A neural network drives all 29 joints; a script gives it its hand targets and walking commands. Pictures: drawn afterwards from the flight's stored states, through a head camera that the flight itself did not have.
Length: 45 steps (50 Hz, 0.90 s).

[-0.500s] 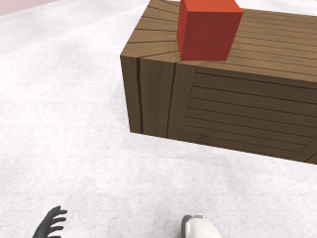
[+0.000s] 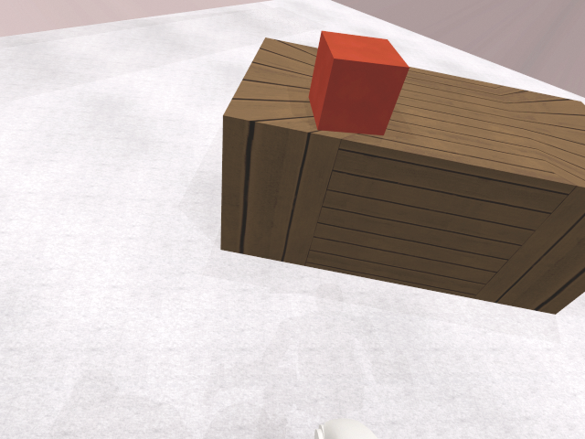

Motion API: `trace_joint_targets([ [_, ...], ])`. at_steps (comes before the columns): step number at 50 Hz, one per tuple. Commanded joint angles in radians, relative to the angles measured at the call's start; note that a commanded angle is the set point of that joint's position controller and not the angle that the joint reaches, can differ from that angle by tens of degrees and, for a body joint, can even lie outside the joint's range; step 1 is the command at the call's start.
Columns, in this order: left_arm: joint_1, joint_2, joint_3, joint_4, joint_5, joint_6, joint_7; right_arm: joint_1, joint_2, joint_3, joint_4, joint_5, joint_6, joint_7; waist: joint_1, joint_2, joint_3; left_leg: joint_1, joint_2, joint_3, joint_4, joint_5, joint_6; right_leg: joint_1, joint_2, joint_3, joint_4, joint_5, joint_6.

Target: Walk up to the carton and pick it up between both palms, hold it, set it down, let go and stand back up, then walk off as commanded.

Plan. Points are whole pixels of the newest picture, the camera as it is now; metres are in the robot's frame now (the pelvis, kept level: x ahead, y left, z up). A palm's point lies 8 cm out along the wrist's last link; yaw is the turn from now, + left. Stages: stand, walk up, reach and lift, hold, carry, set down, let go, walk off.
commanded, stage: walk off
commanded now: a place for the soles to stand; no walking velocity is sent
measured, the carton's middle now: (353, 83) +1.17 -0.15 +0.00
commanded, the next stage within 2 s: none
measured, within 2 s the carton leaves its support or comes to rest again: neither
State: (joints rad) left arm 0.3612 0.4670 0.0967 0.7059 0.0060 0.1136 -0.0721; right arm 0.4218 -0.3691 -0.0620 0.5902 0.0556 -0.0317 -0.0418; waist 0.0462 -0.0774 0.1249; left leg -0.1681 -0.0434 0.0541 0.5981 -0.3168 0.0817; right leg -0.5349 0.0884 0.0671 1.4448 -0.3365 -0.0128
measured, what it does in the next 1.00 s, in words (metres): walks ahead: right foot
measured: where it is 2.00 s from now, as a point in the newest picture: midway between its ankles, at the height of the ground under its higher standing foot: outside the picture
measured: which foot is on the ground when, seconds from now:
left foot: down 0.00-0.66, up 0.68-1.00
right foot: up 0.00-0.62, down 0.64-1.00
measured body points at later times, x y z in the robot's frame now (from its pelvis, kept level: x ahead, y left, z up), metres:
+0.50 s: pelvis +0.04 -0.06 +0.00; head +0.05 -0.03 +0.44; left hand +0.11 +0.27 -0.11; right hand +0.12 -0.37 -0.07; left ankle +0.04 +0.02 -0.73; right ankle +0.13 -0.22 -0.67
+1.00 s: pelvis +0.22 -0.13 -0.01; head +0.22 -0.19 +0.44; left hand +0.30 +0.19 -0.05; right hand +0.32 -0.43 -0.13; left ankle +0.24 -0.01 -0.68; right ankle +0.20 -0.24 -0.73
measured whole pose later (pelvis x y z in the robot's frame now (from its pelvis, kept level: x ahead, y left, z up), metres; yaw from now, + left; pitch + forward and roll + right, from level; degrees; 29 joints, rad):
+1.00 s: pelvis +0.22 -0.13 -0.01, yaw -2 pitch -6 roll +3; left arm 0.38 0.36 0.10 0.61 0.01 -0.01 0.02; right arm 0.38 -0.41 -0.06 0.57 0.06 0.01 0.00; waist 0.05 0.09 0.09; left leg -0.39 -0.03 0.04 1.03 -0.40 0.04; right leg -0.20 -0.04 0.02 0.72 -0.42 -0.02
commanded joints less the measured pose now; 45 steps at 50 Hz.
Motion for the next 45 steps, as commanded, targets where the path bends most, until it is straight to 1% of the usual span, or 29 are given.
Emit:
trace_joint_targets([
  [1,0.108,0.144,0.065,-0.121,0.092,-0.023,-0.009,-0.085,-0.267,-0.102,-0.164,-0.128,-0.028,-0.039,0.011,0.216,0.022,-0.07,0.303,-0.395,-0.475,-0.61,-0.053,-0.198,-0.024,-0.043,0.007,0.042,0.049],
  [2,0.102,0.151,0.069,-0.121,0.091,-0.028,-0.01,-0.093,-0.268,-0.106,-0.148,-0.127,-0.028,-0.037,0.002,0.216,0.02,-0.073,0.298,-0.366,-0.468,-0.592,-0.025,-0.188,-0.032,-0.041,0.006,0.026,0.051],
  [3,0.089,0.153,0.067,-0.131,0.085,-0.024,-0.015,-0.108,-0.271,-0.107,-0.171,-0.133,-0.025,-0.036,0.008,0.238,0.033,-0.101,0.299,-0.364,-0.466,-0.587,-0.028,-0.183,-0.018,-0.042,0.019,0.035,0.062],
  [5,0.106,0.142,0.059,-0.131,0.091,-0.03,-0.016,-0.119,-0.27,-0.109,-0.176,-0.132,-0.025,-0.036,0.016,0.205,0.041,-0.091,0.296,-0.367,-0.451,-0.592,-0.019,-0.219,-0.027,-0.061,0.02,0.034,0.062],
  [6,0.09,0.154,0.066,-0.132,0.088,-0.03,-0.018,-0.119,-0.282,-0.112,-0.166,-0.132,-0.025,-0.035,0.004,0.246,0.066,-0.134,0.3,-0.361,-0.469,-0.597,-0.007,-0.198,-0.031,-0.061,0.005,0.028,0.07],
  [7,0.068,0.154,0.06,-0.141,0.091,-0.034,-0.022,-0.098,-0.281,-0.11,-0.161,-0.129,-0.022,-0.034,-0.007,0.202,0.062,-0.101,0.299,-0.363,-0.469,-0.601,0.003,-0.221,-0.042,-0.053,-0.034,0.035,0.063],
  [8,0.066,0.14,0.059,-0.16,0.092,-0.036,-0.026,-0.1,-0.291,-0.12,-0.169,-0.137,-0.026,-0.037,-0.001,0.206,0.028,-0.047,0.322,-0.402,-0.438,-0.625,0.054,-0.233,-0.076,-0.014,-0.092,0.021,0.062],
  [11,0.026,0.156,0.071,-0.173,0.09,-0.043,-0.026,-0.074,-0.292,-0.123,-0.168,-0.134,-0.029,-0.034,-0.017,0.176,0.016,-0.062,0.32,-0.416,-0.449,-0.645,0.03,-0.217,-0.064,-0.048,-0.092,0.017,0.06],
  [14,0.043,0.144,0.056,-0.184,0.087,-0.04,-0.022,-0.083,-0.302,-0.119,-0.174,-0.13,-0.029,-0.032,-0.004,0.227,0.034,-0.082,0.329,-0.404,-0.452,-0.64,0.036,-0.22,-0.083,-0.039,-0.086,0.018,0.055],
  [15,0.017,0.155,0.053,-0.194,0.092,-0.043,-0.026,-0.056,-0.297,-0.118,-0.161,-0.127,-0.029,-0.03,-0.021,0.191,0.038,-0.031,0.324,-0.426,-0.453,-0.639,0.041,-0.237,-0.106,-0.034,-0.183,0.02,0.05],
  [17,-0.006,0.147,0.054,-0.208,0.088,-0.054,-0.024,-0.028,-0.298,-0.123,-0.159,-0.125,-0.037,-0.022,-0.035,0.21,0.023,0.012,0.318,-0.439,-0.418,-0.644,0.066,-0.261,-0.129,-0.027,-0.232,0.022,0.049],
  [20,-0.039,0.155,0.053,-0.221,0.083,-0.064,-0.025,0.023,-0.31,-0.125,-0.129,-0.125,-0.033,-0.019,-0.066,0.222,0.026,0.038,0.315,-0.433,-0.428,-0.62,0.05,-0.208,-0.151,-0.036,-0.426,0.002,0.041],
  [22,-0.069,0.141,0.048,-0.232,0.086,-0.076,-0.022,0.056,-0.312,-0.129,-0.115,-0.126,-0.039,-0.013,-0.091,0.239,0.0,0.097,0.326,-0.435,-0.399,-0.593,0.078,-0.201,-0.175,-0.034,-0.54,-0.029,0.04],
  [23,-0.107,0.123,0.035,-0.243,0.085,-0.081,-0.019,0.055,-0.31,-0.125,-0.11,-0.125,-0.039,-0.009,-0.088,0.212,0.033,0.056,0.314,-0.408,-0.382,-0.563,0.096,-0.177,-0.19,-0.019,-0.593,0.004,0.038],
  [24,-0.1,0.113,0.021,-0.233,0.082,-0.084,-0.015,0.074,-0.302,-0.119,-0.1,-0.121,-0.038,-0.007,-0.098,0.208,-0.008,0.092,0.295,-0.385,-0.367,-0.523,0.088,-0.163,-0.16,-0.058,-0.631,-0.015,0.032],
  [27,-0.066,0.121,0.031,-0.247,0.079,-0.101,-0.007,0.005,-0.327,-0.13,-0.104,-0.126,-0.033,0.005,-0.064,0.248,-0.047,-0.017,0.31,-0.335,-0.351,-0.514,0.11,-0.002,-0.179,-0.052,-0.704,0.017,0.017],
  [30,0.049,0.117,0.021,-0.208,0.063,-0.124,0.008,-0.029,-0.295,-0.105,-0.1,-0.123,-0.029,0.012,-0.005,0.209,-0.125,-0.064,0.251,-0.221,-0.22,-0.42,0.067,0.226,-0.167,-0.09,-0.877,0.105,0.0],
  [31,0.152,0.129,0.025,-0.158,0.067,-0.14,0.021,-0.034,-0.249,-0.087,-0.101,-0.124,-0.025,0.016,0.048,0.072,-0.175,-0.112,0.167,-0.102,0.002,-0.331,0.028,0.403,-0.134,-0.098,-0.953,0.153,0.019],
  [32,0.281,0.172,0.038,-0.111,0.072,-0.148,0.038,-0.016,-0.19,-0.058,-0.119,-0.121,-0.026,0.024,0.102,-0.053,-0.283,-0.23,0.073,-0.011,0.309,-0.209,0.003,0.636,-0.184,0.038,-0.966,0.059,0.008],
  [33,0.402,0.244,0.056,-0.104,0.075,-0.141,0.06,-0.016,-0.137,-0.024,-0.132,-0.105,-0.026,0.026,0.155,-0.208,-0.341,-0.436,-0.03,-0.007,0.51,-0.289,-0.051,0.756,-0.337,0.394,-1.069,-0.223,-0.029],
  [34,0.35,0.271,0.061,-0.137,0.07,-0.128,0.074,-0.004,-0.136,-0.023,-0.111,-0.111,-0.017,0.019,0.118,-0.186,-0.218,-0.596,-0.078,-0.073,0.616,-0.318,-0.07,0.688,-0.427,0.661,-1.207,-0.475,-0.087],
  [35,0.26,0.253,0.068,-0.153,0.05,-0.134,0.079,-0.029,-0.175,-0.022,-0.128,-0.12,-0.004,0.022,0.092,-0.102,-0.133,-0.644,-0.028,-0.172,0.663,-0.273,-0.053,0.623,-0.465,0.739,-1.24,-0.556,-0.146],
  [36,0.209,0.25,0.068,-0.162,0.05,-0.144,0.084,-0.035,-0.199,-0.029,-0.126,-0.111,0.0,0.028,0.062,-0.075,-0.095,-0.633,0.024,-0.16,0.665,-0.259,-0.049,0.569,-0.461,0.677,-1.216,-0.484,-0.202],
  [37,0.164,0.24,0.067,-0.174,0.044,-0.146,0.09,-0.025,-0.207,-0.034,-0.121,-0.107,0.002,0.033,0.031,-0.097,-0.054,-0.609,0.041,-0.16,0.643,-0.221,-0.053,0.545,-0.432,0.594,-1.183,-0.355,-0.173],
  [38,0.097,0.224,0.066,-0.171,0.038,-0.147,0.091,-0.007,-0.214,-0.045,-0.102,-0.113,0.003,0.037,-0.001,-0.09,-0.042,-0.574,0.072,-0.151,0.622,-0.172,-0.059,0.519,-0.397,0.508,-1.153,-0.268,-0.186],
  [39,0.113,0.223,0.069,-0.181,0.037,-0.147,0.098,0.015,-0.236,-0.044,-0.078,-0.109,0.0,0.047,0.006,-0.092,-0.079,-0.515,0.059,-0.136,0.58,-0.149,-0.076,0.564,-0.368,0.461,-1.126,-0.142,-0.14],
  [41,0.156,0.211,0.07,-0.166,0.043,-0.156,0.104,-0.02,-0.223,-0.045,-0.093,-0.112,0.004,0.054,0.026,-0.131,-0.119,-0.526,0.049,-0.15,0.527,-0.133,-0.075,0.64,-0.368,0.435,-1.098,-0.034,-0.096],
  [43,0.132,0.196,0.061,-0.158,0.042,-0.156,0.111,-0.063,-0.217,-0.048,-0.099,-0.119,0.018,0.06,0.02,-0.093,-0.064,-0.517,0.065,-0.142,0.482,-0.101,-0.087,0.573,-0.364,0.381,-1.108,0.007,-0.11],
  [45,0.093,0.192,0.052,-0.156,0.033,-0.158,0.112,-0.093,-0.22,-0.04,-0.092,-0.112,0.028,0.06,0.01,-0.141,0.003,-0.501,0.069,-0.133,0.413,-0.089,-0.095,0.516,-0.363,0.348,-1.116,0.116,-0.099],
])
